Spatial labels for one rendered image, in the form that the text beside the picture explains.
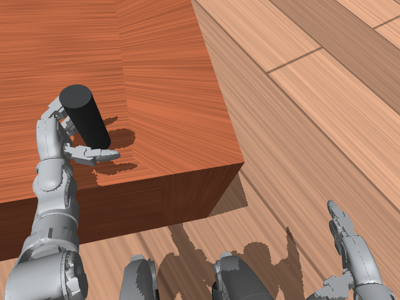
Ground left robot arm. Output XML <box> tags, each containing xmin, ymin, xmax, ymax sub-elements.
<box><xmin>4</xmin><ymin>158</ymin><xmax>88</xmax><ymax>300</ymax></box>

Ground can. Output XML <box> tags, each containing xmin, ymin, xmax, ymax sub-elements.
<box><xmin>59</xmin><ymin>84</ymin><xmax>111</xmax><ymax>150</ymax></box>

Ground left robot hand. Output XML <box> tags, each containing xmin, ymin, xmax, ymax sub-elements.
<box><xmin>36</xmin><ymin>92</ymin><xmax>121</xmax><ymax>166</ymax></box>

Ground right robot arm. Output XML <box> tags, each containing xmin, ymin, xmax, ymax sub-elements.
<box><xmin>353</xmin><ymin>283</ymin><xmax>396</xmax><ymax>300</ymax></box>

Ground right robot hand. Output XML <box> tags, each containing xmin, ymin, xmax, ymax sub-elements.
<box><xmin>306</xmin><ymin>200</ymin><xmax>384</xmax><ymax>300</ymax></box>

